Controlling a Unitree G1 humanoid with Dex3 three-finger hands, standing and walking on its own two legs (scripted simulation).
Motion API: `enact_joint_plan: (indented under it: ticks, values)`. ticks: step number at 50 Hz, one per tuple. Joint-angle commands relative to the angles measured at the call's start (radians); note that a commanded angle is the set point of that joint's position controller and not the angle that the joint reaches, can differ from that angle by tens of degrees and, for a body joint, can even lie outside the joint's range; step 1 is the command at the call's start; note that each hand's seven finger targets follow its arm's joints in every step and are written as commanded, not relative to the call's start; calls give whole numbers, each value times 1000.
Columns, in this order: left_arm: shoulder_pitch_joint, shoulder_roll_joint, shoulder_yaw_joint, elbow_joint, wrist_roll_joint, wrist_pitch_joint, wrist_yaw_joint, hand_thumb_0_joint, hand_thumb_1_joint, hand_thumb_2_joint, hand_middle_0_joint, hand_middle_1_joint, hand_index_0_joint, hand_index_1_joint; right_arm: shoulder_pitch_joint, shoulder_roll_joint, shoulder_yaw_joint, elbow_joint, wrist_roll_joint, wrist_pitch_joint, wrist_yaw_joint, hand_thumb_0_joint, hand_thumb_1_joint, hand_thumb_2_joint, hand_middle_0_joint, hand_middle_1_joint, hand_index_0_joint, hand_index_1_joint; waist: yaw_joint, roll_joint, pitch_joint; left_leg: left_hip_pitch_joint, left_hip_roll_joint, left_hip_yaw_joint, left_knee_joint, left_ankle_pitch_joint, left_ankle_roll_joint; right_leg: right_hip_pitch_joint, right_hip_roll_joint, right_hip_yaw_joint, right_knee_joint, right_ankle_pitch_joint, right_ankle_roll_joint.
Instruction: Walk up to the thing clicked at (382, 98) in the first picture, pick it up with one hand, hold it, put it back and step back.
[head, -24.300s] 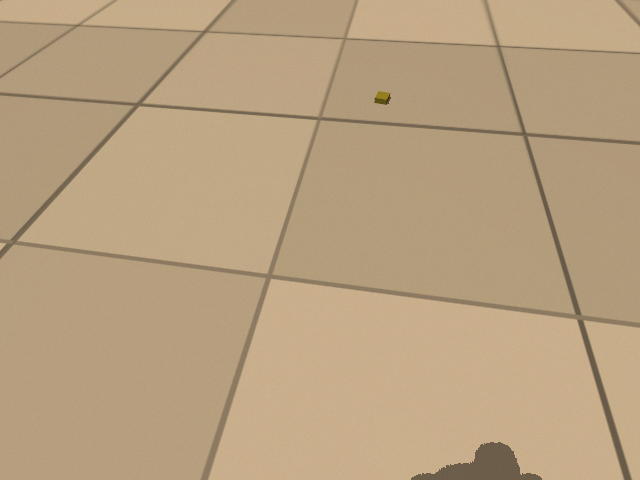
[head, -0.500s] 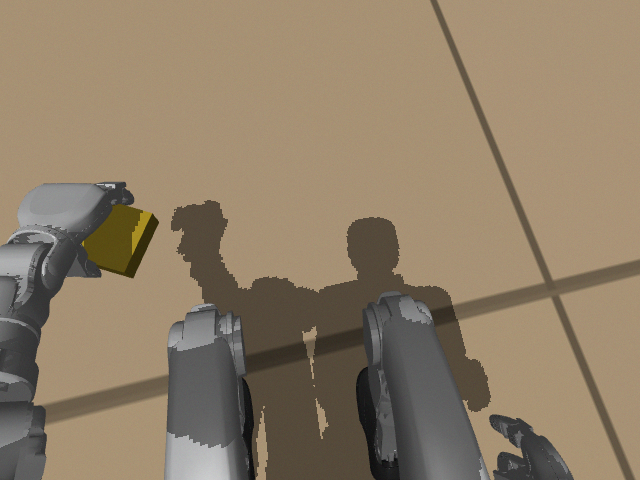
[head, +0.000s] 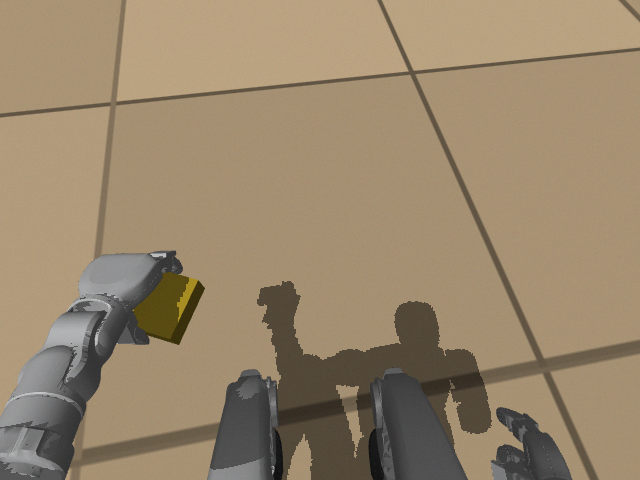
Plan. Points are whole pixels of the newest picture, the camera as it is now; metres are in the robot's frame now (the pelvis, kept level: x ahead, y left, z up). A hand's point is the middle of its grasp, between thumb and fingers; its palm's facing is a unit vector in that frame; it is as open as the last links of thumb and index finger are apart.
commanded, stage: lift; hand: left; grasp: from above
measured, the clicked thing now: (165, 305) +0.36 +0.23 -0.09
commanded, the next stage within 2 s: hold in 0.64 s
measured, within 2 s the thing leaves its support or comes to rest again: neither
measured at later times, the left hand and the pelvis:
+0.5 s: hand (113, 267) +0.36 +0.24 +0.06, palm faces -0.45 -0.02 -0.89, open 11.0 cm; pelvis +0.04 +0.00 +0.12, yaw +1 degrees
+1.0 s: hand (98, 224) +0.38 +0.23 +0.11, palm faces -0.47 -0.01 -0.88, open 11.0 cm; pelvis +0.07 +0.00 +0.16, yaw +0 degrees
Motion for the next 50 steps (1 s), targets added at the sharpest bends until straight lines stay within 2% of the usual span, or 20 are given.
enact_joint_plan:
  ticks: [1, 4, 8, 11, 12, 14, 15, 19, 23, 25, 26, 28, 34, 37, 39, 43, 45, 46, 47, 50]
  values:
    - [-235, 196, 90, -149, -32, -5, 41, 0, 513, 728, -887, -663, -897, -654, 49, -160, -59, -82, 7, -52, -29, 0, -906, -903, 200, 300, 200, 300, -21, 47, -334, 436, -29, 9, -366, -52, 26, 270, 36, -12, -345, 16, -60]
    - [-219, 177, 73, -110, -19, -15, 46, 0, 519, 692, -888, -652, -902, -639, 54, -154, -59, -73, 5, -66, -34, 0, -908, -905, 200, 300, 200, 300, -15, 50, -318, 514, -28, 9, -431, -16, 21, 328, 38, -10, -402, 53, -59]
    - [-195, 165, 75, -91, -6, -28, 69, 0, 522, 710, -911, -637, -916, -633, 69, -144, -60, -68, 7, -76, -36, 0, -911, -906, 200, 300, 200, 300, -6, 42, -303, 589, -38, 27, -494, 53, 18, 423, 39, 4, -495, 89, -60]
    - [-233, 161, 75, -70, 9, -33, 94, 0, 561, 706, -929, -646, -938, -639, 73, -147, -65, -61, 7, -82, -35, 0, -905, -904, 200, 300, 200, 300, -3, 53, -275, 644, -35, 26, -560, 48, 15, 465, 39, 6, -544, 91, -58]
    - [-249, 141, 56, -68, 13, -35, 101, 0, 563, 693, -931, -634, -939, -626, 71, -146, -65, -59, 8, -84, -33, 0, -905, -904, 200, 300, 200, 300, -5, 56, -263, 669, -33, 22, -584, 34, 14, 467, 41, 4, -555, 85, -57]
    - [-232, 144, 60, -29, 36, -34, 116, 0, 558, 674, -917, -642, -931, -628, 77, -152, -69, -56, 10, -86, -31, 0, -902, -903, 200, 300, 200, 300, 3, 47, -250, 706, -35, 30, -614, 57, 12, 492, 43, 4, -584, 102, -59]
    - [-257, 132, 40, -32, 37, -34, 121, 0, 558, 686, -927, -624, -936, -617, 78, -150, -68, -55, 12, -87, -30, 0, -900, -903, 200, 300, 200, 300, -3, 40, -240, 721, -38, 38, -625, 78, 13, 509, 44, 6, -606, 114, -59]
    - [-259, 126, 32, -23, 37, -17, 137, 0, 554, 694, -928, -643, -939, -633, 91, -145, -72, -54, 13, -91, -25, 0, -913, -906, 200, 300, 200, 300, 10, 16, -267, 802, -50, 59, -659, 197, 14, 624, 41, 15, -668, 216, -52]
    - [-257, 112, 29, -6, 29, 8, 147, 0, 593, 712, -958, -641, -968, -632, 91, -144, -75, -52, 15, -88, -21, 0, -910, -903, 200, 300, 200, 300, 14, 5, -248, 869, -51, 64, -719, 238, 11, 695, 39, 16, -722, 260, -48]
    - [-250, 103, 22, 7, 28, 17, 142, 0, 601, 714, -968, -637, -977, -628, 90, -143, -78, -50, 14, -85, -23, 0, -910, -903, 200, 300, 200, 300, 15, 0, -236, 890, -49, 65, -742, 264, 11, 712, 39, 16, -741, 287, -48]
    - [-228, 74, -9, 28, 25, 24, 134, 0, 607, 728, -978, -632, -985, -627, 83, -141, -74, -58, 18, -83, -22, 0, -913, -904, 200, 300, 200, 300, 13, -16, -195, 889, -50, 66, -761, 254, 12, 718, 38, 15, -762, 278, -48]
    - [-230, 87, -5, 14, 24, 30, 122, 0, 599, 677, -963, -613, -977, -600, 84, -142, -76, -60, 20, -80, -24, 0, -912, -903, 200, 300, 200, 300, 18, -22, -191, 909, -54, 71, -786, 256, 14, 754, 37, 22, -791, 279, -46]
    - [-259, 101, 4, -38, 3, 17, 73, 0, 682, 726, -1022, -635, -1037, -621, 69, -141, -74, -73, 21, -72, -31, 0, -909, -902, 200, 300, 200, 300, 27, -6, -189, 986, -53, 74, -850, 280, 13, 815, 37, 22, -839, 298, -50]
    - [-260, 97, 5, -57, 5, 1, 66, 0, 644, 733, -993, -639, -1009, -623, 61, -140, -73, -73, 20, -71, -35, 0, -909, -902, 200, 300, 200, 300, 29, 10, -200, 1040, -49, 69, -872, 322, 8, 829, 40, 16, -851, 327, -52]
    - [-249, 103, 17, -63, 10, -7, 70, 0, 602, 668, -945, -627, -973, -599, 58, -138, -72, -71, 19, -71, -36, 0, -908, -900, 200, 300, 200, 300, 30, -1, -195, 1051, -52, 75, -879, 341, 8, 852, 38, 20, -863, 345, -51]
    - [-249, 80, -2, -48, 31, -8, 74, 0, 625, 735, -961, -667, -986, -643, 61, -138, -74, -64, 18, -64, -36, 0, -906, -900, 200, 300, 200, 300, 28, -10, -196, 1084, -49, 75, -886, 428, 7, 871, 39, 20, -868, 421, -50]
    - [-264, 88, 7, -60, 29, -4, 76, 0, 622, 727, -946, -677, -976, -647, 69, -140, -77, -59, 19, -60, -33, 0, -904, -899, 200, 300, 200, 300, 28, -4, -210, 1100, -53, 83, -889, 463, 7, 902, 38, 24, -875, 456, -49]
    - [-261, 82, 1, -54, 23, 0, 75, 0, 629, 742, -952, -685, -981, -656, 64, -141, -80, -58, 19, -58, -32, 0, -905, -899, 200, 300, 200, 300, 35, 3, -201, 1104, -51, 81, -896, 470, 6, 905, 39, 20, -881, 458, -48]
    - [-274, 65, -16, -63, 18, 3, 71, 0, 628, 757, -951, -689, -980, -661, 60, -143, -80, -65, 21, -56, -31, 0, -904, -898, 200, 300, 200, 300, 26, -5, -192, 1112, -51, 82, -905, 464, 7, 907, 39, 19, -890, 453, -47]
    - [-226, 67, -18, -42, 17, 10, 52, 0, 623, 724, -944, -667, -975, -636, 54, -142, -78, -66, 23, -49, -32, 0, -900, -898, 200, 300, 200, 300, 34, -29, -173, 1111, -54, 88, -918, 474, 10, 930, 37, 22, -906, 467, -45]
